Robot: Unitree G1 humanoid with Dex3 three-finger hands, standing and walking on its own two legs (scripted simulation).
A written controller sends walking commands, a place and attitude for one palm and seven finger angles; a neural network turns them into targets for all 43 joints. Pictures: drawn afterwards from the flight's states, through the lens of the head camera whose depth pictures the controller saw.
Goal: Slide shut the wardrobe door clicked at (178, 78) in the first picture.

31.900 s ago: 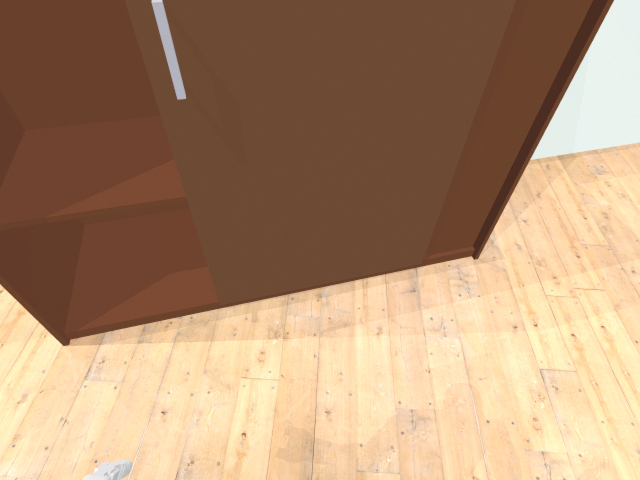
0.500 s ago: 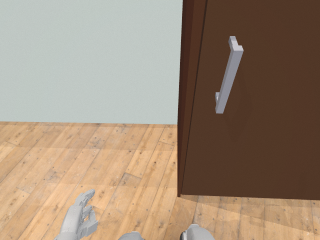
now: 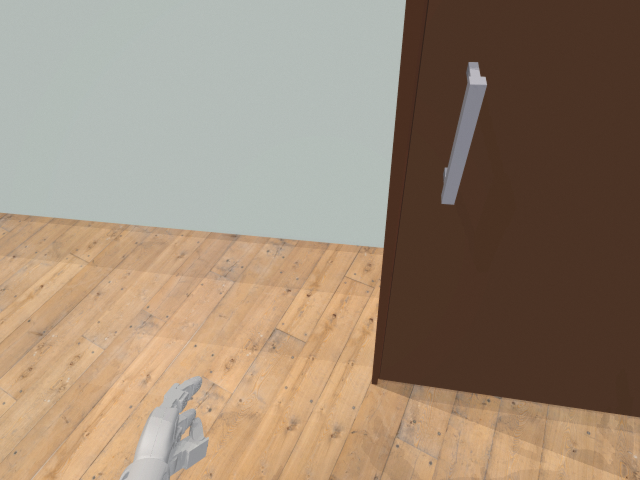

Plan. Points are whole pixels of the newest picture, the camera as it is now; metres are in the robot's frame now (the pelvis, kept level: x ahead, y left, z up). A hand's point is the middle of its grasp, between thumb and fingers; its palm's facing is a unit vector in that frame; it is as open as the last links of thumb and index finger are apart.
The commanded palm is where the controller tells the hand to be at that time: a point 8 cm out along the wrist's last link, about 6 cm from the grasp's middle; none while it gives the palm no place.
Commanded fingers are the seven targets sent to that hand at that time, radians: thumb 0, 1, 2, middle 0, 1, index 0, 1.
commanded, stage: stop stepping back and stand still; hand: right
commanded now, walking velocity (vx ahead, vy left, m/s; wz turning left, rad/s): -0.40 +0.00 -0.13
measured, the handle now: (459, 139) +0.47 -0.15 +0.18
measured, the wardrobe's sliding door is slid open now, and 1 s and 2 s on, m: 0.00 0.00 0.00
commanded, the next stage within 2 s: let the arm hang, fingers relaxed in 1.44 s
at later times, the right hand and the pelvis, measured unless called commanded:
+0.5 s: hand out of the picture +0.10 -0.29 +0.16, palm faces +0.51 +0.81 -0.29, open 7.4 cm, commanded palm +0.02 -0.33 +0.19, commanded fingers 0.00 -0.90 -0.90 0.20 0.30 0.20 0.30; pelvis -0.11 -0.02 +0.00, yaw -2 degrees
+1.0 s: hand out of the picture +0.07 -0.32 +0.18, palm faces +0.53 +0.72 -0.44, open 7.4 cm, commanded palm +0.00 -0.35 +0.19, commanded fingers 0.00 -0.90 -0.90 0.20 0.30 0.20 0.30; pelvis -0.10 -0.04 +0.00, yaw -7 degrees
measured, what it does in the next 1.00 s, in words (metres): walks backwards: left foot, then right foot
